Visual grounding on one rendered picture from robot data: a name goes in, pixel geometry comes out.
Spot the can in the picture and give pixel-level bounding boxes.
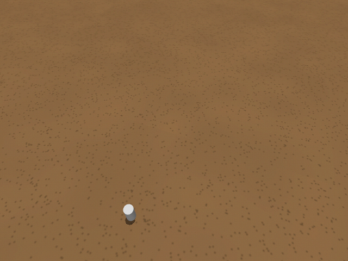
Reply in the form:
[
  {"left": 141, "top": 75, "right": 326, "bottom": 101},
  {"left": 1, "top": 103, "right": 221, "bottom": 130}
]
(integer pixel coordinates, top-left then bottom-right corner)
[{"left": 123, "top": 204, "right": 136, "bottom": 221}]

